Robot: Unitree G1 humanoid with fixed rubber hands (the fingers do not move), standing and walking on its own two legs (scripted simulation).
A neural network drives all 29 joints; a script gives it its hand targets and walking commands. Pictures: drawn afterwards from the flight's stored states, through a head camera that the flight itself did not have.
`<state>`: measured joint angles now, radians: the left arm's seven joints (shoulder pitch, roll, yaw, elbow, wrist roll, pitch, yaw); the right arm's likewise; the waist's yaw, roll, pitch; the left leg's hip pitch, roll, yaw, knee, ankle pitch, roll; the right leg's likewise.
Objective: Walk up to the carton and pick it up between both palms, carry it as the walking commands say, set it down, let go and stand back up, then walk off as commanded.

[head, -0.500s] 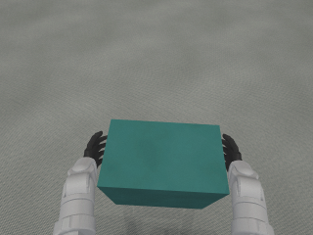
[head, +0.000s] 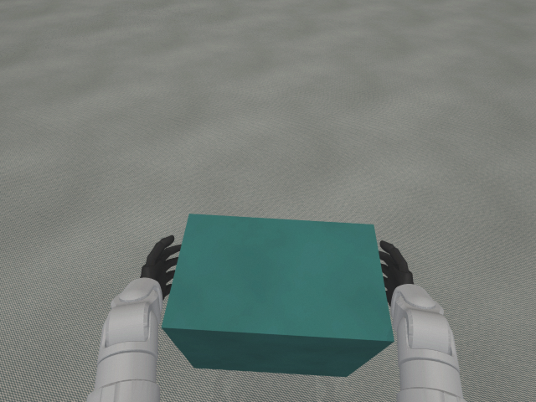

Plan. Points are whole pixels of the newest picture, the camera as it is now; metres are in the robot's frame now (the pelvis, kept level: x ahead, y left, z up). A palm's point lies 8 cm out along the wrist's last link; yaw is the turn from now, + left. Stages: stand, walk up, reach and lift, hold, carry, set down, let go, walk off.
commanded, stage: reach and lift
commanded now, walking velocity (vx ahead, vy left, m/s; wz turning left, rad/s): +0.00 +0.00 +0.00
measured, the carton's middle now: (275, 303) +0.31 +0.00 -0.04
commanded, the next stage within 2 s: hold in 1.10 s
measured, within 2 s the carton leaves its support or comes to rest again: neither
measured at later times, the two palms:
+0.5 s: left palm (149, 279) +0.30 +0.19 +0.05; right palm (404, 289) +0.29 -0.19 +0.04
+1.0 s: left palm (147, 290) +0.28 +0.19 +0.05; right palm (405, 295) +0.29 -0.19 +0.04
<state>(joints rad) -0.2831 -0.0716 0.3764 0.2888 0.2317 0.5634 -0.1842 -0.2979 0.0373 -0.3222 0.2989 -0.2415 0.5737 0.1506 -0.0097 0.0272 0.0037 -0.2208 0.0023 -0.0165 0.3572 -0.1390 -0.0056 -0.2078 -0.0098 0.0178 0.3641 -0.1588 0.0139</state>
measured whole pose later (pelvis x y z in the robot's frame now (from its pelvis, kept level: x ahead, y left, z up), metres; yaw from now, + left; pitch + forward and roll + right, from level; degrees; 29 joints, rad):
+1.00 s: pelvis +0.02 +0.00 +0.01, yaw +0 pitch -5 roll +0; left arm -0.07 -0.07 0.25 0.01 0.16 0.72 -0.14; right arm -0.09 0.01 -0.20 0.03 -0.17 0.73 0.12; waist -0.01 0.02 0.03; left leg -0.02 0.00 -0.01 0.25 -0.14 0.00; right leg -0.01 -0.01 0.02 0.25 -0.15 0.01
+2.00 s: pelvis +0.18 -0.01 -0.01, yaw -3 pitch +6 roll -1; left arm -0.11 0.00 0.25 -0.28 0.00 1.13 -0.04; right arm -0.11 0.01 -0.15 -0.26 -0.07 1.11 0.02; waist 0.00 0.04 -0.18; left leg -0.19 0.07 0.18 0.43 -0.34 -0.01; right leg -0.35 -0.03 -0.16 0.66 -0.48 -0.01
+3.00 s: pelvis +0.89 -0.07 -0.04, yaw -1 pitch +3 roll -3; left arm -0.04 -0.08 0.25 -0.42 0.01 1.15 -0.03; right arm -0.05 0.00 -0.17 -0.40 -0.03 1.15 0.02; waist 0.03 0.10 -0.12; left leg 0.07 0.14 0.14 0.58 -0.53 -0.04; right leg -0.52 0.01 -0.27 0.55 -0.10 -0.11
